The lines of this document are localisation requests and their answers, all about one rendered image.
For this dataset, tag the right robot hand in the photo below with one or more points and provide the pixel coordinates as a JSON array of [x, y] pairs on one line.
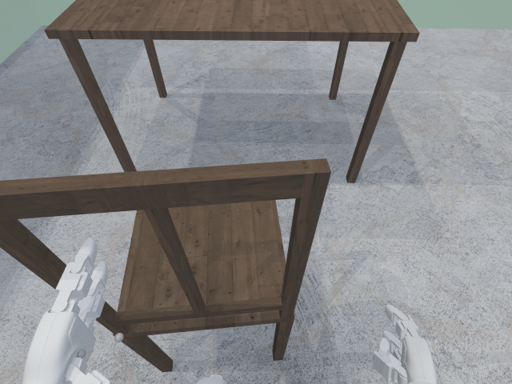
[[409, 361]]

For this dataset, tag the chair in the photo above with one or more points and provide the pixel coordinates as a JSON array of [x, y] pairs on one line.
[[206, 250]]

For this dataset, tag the left robot hand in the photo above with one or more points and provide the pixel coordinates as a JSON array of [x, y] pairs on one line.
[[67, 326]]

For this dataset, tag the table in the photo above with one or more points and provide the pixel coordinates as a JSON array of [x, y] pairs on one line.
[[341, 21]]

